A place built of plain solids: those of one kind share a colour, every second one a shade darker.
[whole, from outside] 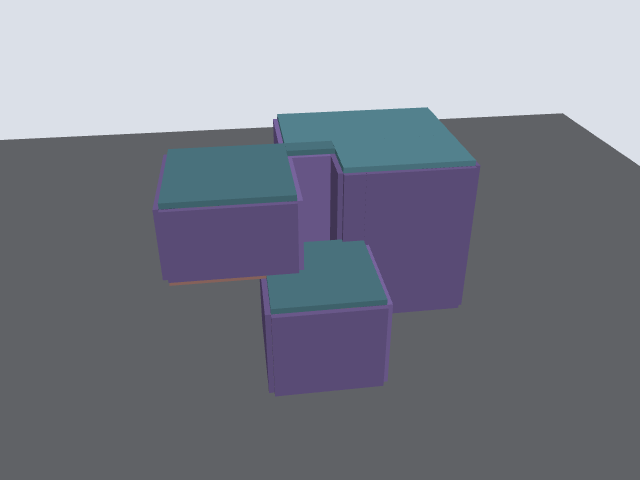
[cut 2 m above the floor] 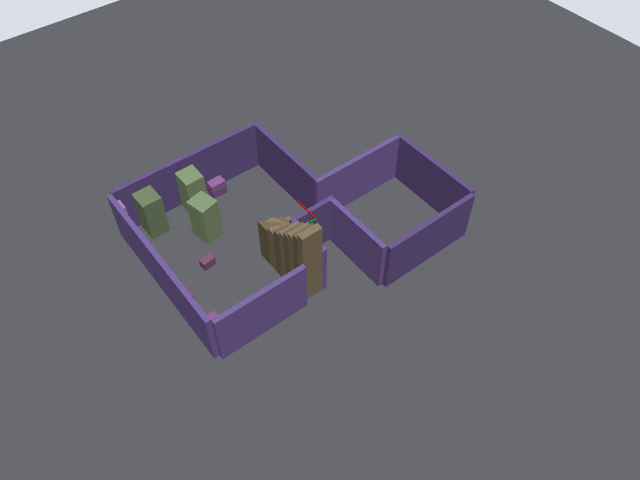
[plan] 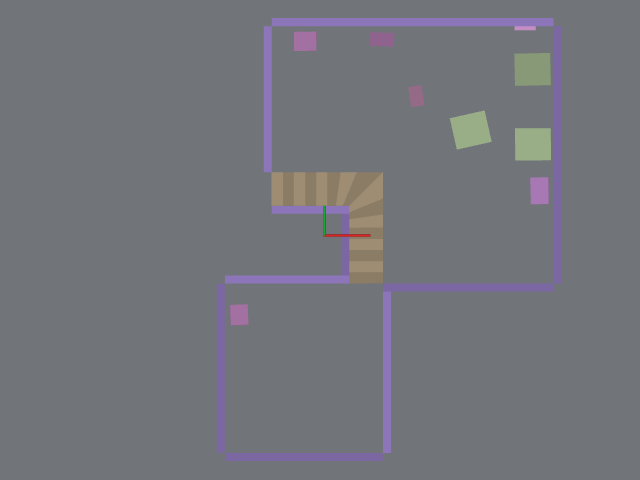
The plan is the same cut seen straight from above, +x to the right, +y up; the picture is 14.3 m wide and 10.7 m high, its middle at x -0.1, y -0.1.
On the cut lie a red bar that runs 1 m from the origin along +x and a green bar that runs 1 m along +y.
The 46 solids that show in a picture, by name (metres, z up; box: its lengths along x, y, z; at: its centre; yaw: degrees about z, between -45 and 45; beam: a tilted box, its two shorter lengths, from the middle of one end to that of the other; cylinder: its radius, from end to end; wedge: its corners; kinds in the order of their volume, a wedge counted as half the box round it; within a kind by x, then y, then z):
{
 "wall_1": {"box": [0.18, 4.31, 2.49], "at": [-5.38, -0.74, 4.57]},
 "wall_2": {"box": [4.11, 0.18, 2.49], "at": [-3.23, -2.99, 4.57]},
 "wall_3": {"box": [0.18, 3.78, 3.15], "at": [-2.31, -2.96, 1.52]},
 "wall_4": {"box": [0.18, 3.25, 5.86], "at": [-1.27, 3.04, 2.88]},
 "wall_5": {"box": [0.18, 3.56, 2.49], "at": [-1.09, -1.12, 4.57]},
 "wall_6": {"box": [2.77, 0.18, 3.15], "at": [-0.83, -0.98, 1.52]},
 "wall_7": {"box": [3.52, 0.18, 3.15], "at": [-0.46, -4.94, 1.52]},
 "wall_8": {"box": [1.73, 0.18, 5.86], "at": [-0.31, 0.57, 2.88]},
 "wall_9": {"box": [0.18, 1.73, 5.86], "at": [0.46, -0.2, 2.88]},
 "wall_10": {"box": [0.75, 0.18, 2.71], "at": [0.93, -1.16, 4.45]},
 "wall_11": {"box": [0.18, 3.78, 3.15], "at": [1.39, -2.96, 1.52]},
 "wall_12": {"box": [6.28, 0.18, 5.86], "at": [1.97, 4.76, 2.88]},
 "wall_13": {"box": [3.81, 0.18, 5.86], "at": [3.2, -1.16, 2.88]},
 "wall_14": {"box": [0.18, 5.74, 5.86], "at": [5.2, 1.8, 2.88]},
 "roof_1": {"box": [4.11, 4.31, 0.2], "at": [-3.23, -0.74, 5.91]},
 "roof_2": {"box": [3.52, 3.78, 0.19], "at": [-0.46, -2.96, 3.2]},
 "roof_3": {"box": [1.73, 0.75, 0.2], "at": [-0.31, 1.04, 5.91]},
 "roof_4": {"box": [6.28, 3.25, 0.2], "at": [1.97, 3.04, 5.91]},
 "roof_5": {"box": [4.56, 2.48, 0.2], "at": [2.83, 0.17, 5.91]},
 "floor_1": {"box": [4.11, 4.31, 0.22], "at": [-3.23, -0.74, 3.21]},
 "tread_1": {"wedge": [[-1.18, 0.66, -0.05], [-1.18, 0.66, 3.13], [-1.18, 1.41, -0.05], [-1.18, 1.41, 3.13], [-0.93, 0.66, -0.05], [-0.93, 0.66, 3.13], [-0.93, 1.41, -0.05], [-0.93, 1.41, 3.13]]},
 "tread_2": {"wedge": [[-0.93, 0.66, -0.05], [-0.93, 0.66, 2.93], [-0.93, 1.41, -0.05], [-0.93, 1.41, 2.93], [-0.68, 0.66, -0.05], [-0.68, 0.66, 2.93], [-0.68, 1.41, -0.05], [-0.68, 1.41, 2.93]]},
 "tread_3": {"wedge": [[-0.69, 0.66, -0.05], [-0.69, 0.66, 2.73], [-0.69, 1.41, -0.05], [-0.69, 1.41, 2.73], [-0.43, 0.66, -0.05], [-0.43, 0.66, 2.73], [-0.43, 1.41, -0.05], [-0.43, 1.41, 2.73]]},
 "tread_4": {"wedge": [[-0.43, 0.66, -0.05], [-0.43, 0.66, 2.54], [-0.43, 1.41, -0.05], [-0.43, 1.41, 2.54], [-0.18, 0.66, -0.05], [-0.18, 0.66, 2.54], [-0.18, 1.41, -0.05], [-0.18, 1.41, 2.54]]},
 "tread_5": {"wedge": [[-0.18, 0.66, -0.05], [-0.18, 0.66, 2.34], [-0.18, 1.41, -0.05], [-0.18, 1.41, 2.34], [0.06, 0.66, -0.05], [0.06, 0.66, 2.34], [0.06, 1.41, -0.05], [0.06, 1.41, 2.34]]},
 "tread_6": {"wedge": [[0.06, 0.66, -0.05], [0.06, 0.66, 2.15], [0.06, 1.41, -0.05], [0.06, 1.41, 2.15], [0.26, 0.66, -0.05], [0.26, 0.66, 2.15], [0.36, 1.41, -0.05], [0.36, 1.41, 2.15]]},
 "tread_7": {"wedge": [[0.25, 0.66, -0.05], [0.25, 0.66, 1.95], [0.36, 1.41, -0.05], [0.36, 1.41, 1.95], [0.41, 0.66, -0.05], [0.41, 0.66, 1.95], [0.72, 1.41, -0.05], [0.72, 1.41, 1.95]]},
 "tread_8": {"wedge": [[0.4, 0.66, -0.05], [0.4, 0.66, 1.76], [0.55, 0.66, -0.05], [0.55, 0.66, 1.76], [0.72, 1.41, -0.05], [0.72, 1.41, 1.76], [1.3, 1.41, -0.05], [1.3, 1.41, 1.76]]},
 "tread_9": {"wedge": [[0.55, -1.07, -0.05], [0.55, -1.07, 0.2], [0.55, -0.82, -0.05], [0.55, -0.82, 0.19], [1.3, -1.07, -0.05], [1.3, -1.07, 0.2], [1.3, -0.82, -0.05], [1.3, -0.82, 0.19]]},
 "tread_10": {"wedge": [[0.55, -0.82, -0.05], [0.55, -0.82, 0.39], [0.55, -0.57, -0.05], [0.55, -0.57, 0.39], [1.3, -0.82, -0.05], [1.3, -0.82, 0.39], [1.3, -0.57, -0.05], [1.3, -0.57, 0.39]]},
 "tread_11": {"wedge": [[0.55, -0.57, -0.05], [0.55, -0.57, 0.58], [0.55, -0.32, -0.05], [0.55, -0.32, 0.58], [1.3, -0.57, -0.05], [1.3, -0.57, 0.58], [1.3, -0.32, -0.05], [1.3, -0.32, 0.58]]},
 "tread_12": {"wedge": [[0.55, -0.32, -0.05], [0.55, -0.32, 0.78], [0.55, -0.07, -0.05], [0.55, -0.07, 0.78], [1.3, -0.32, -0.05], [1.3, -0.32, 0.78], [1.3, -0.08, -0.05], [1.3, -0.08, 0.78]]},
 "tread_13": {"wedge": [[0.55, -0.08, -0.05], [0.55, -0.08, 0.98], [0.55, 0.18, -0.05], [0.55, 0.18, 0.98], [1.3, -0.08, -0.05], [1.3, -0.08, 0.98], [1.3, 0.18, -0.05], [1.3, 0.18, 0.98]]},
 "tread_14": {"wedge": [[0.55, 0.18, -0.05], [0.55, 0.18, 1.18], [0.55, 0.36, -0.05], [0.55, 0.36, 1.17], [1.3, 0.18, -0.05], [1.3, 0.18, 1.18], [1.3, 0.47, -0.05], [1.3, 0.47, 1.17]]},
 "tread_15": {"wedge": [[0.55, 0.36, -0.05], [0.55, 0.36, 1.37], [0.55, 0.52, -0.05], [0.55, 0.52, 1.37], [1.3, 0.47, -0.05], [1.3, 0.47, 1.37], [1.3, 0.83, -0.05], [1.3, 0.83, 1.37]]},
 "tread_16": {"wedge": [[0.55, 0.52, -0.05], [0.55, 0.52, 1.56], [0.55, 0.67, -0.05], [0.55, 0.67, 1.56], [1.3, 0.83, -0.05], [1.3, 0.83, 1.56], [1.3, 1.42, -0.05], [1.3, 1.42, 1.56]]},
 "cage_trolley_1": {"box": [0.8, 0.72, 1.71], "at": [3.26, 2.35, 0.81], "yaw": 12.6},
 "cage_trolley_2": {"box": [0.8, 0.72, 1.71], "at": [4.64, 3.7, 0.81], "yaw": 1.2},
 "cage_trolley_3": {"box": [0.8, 0.72, 1.71], "at": [4.65, 2.03, 0.81], "yaw": 0.3},
 "carton_1": {"box": [0.39, 0.45, 0.38], "at": [-1.9, -1.77, 0.57], "yaw": 2.2},
 "carton_2": {"box": [0.49, 0.43, 0.27], "at": [-0.43, 4.33, 0.67], "yaw": 0.8},
 "carton_3": {"box": [0.54, 0.31, 0.4], "at": [1.28, 4.37, 0.15], "yaw": -2.9},
 "crate_1": {"box": [0.4, 0.6, 0.3], "at": [4.79, 1.0, 0.45], "yaw": 1.4},
 "crate_2": {"box": [0.4, 0.6, 0.35], "at": [4.8, 0.99, 0.12]},
 "bucket_1": {"box": [0.3, 0.46, 0.39], "at": [2.05, 3.1, 0.14], "yaw": 8.5},
 "cabinet_1": {"box": [0.47, 0.09, 0.84], "at": [4.47, 4.62, 1.66]}
}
